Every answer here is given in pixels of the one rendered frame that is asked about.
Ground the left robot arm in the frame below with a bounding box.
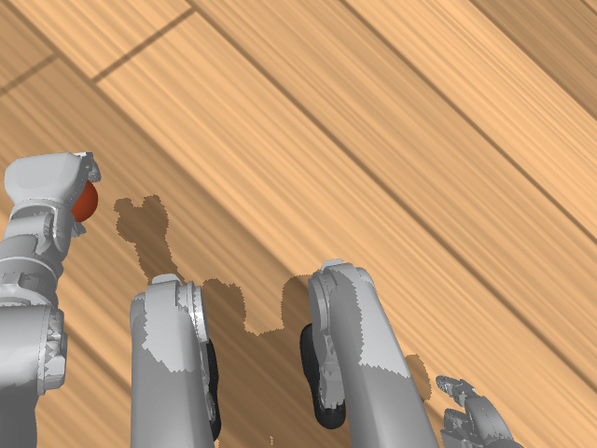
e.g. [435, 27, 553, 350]
[0, 199, 73, 448]

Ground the ball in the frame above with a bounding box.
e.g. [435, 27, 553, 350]
[71, 180, 98, 222]

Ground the left robot hand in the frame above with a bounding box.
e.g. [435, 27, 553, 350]
[4, 152, 101, 238]

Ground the left robot foot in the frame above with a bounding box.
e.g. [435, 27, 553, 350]
[206, 338, 221, 441]

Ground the right robot foot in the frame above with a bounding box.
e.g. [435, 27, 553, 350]
[299, 323, 346, 429]

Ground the right robot hand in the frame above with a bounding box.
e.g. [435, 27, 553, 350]
[436, 375, 514, 448]

